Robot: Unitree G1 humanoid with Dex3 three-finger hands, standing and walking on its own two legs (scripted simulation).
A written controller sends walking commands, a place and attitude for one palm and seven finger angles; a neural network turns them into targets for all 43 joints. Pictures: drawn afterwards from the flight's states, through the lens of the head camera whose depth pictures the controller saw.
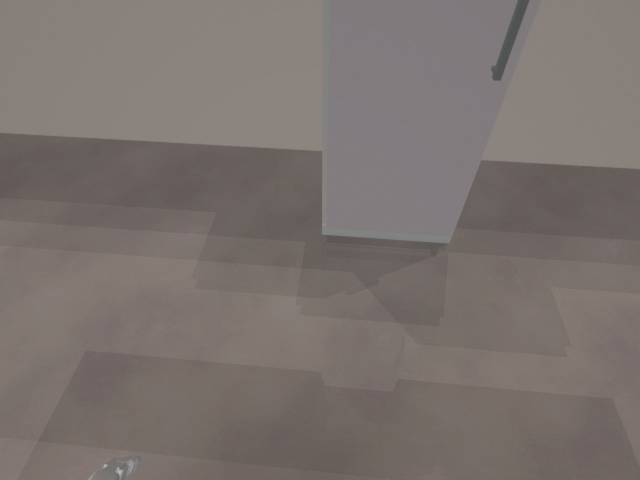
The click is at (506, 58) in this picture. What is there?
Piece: fridge door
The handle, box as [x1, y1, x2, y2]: [491, 0, 528, 80]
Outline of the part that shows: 528,0 518,0 497,63 495,66 491,67 493,73 492,78 495,80 500,80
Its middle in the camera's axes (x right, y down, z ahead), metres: +0.46 -0.55 +0.89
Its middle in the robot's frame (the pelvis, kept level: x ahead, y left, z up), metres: +1.09 -0.40 +0.18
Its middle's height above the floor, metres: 0.95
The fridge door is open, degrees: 0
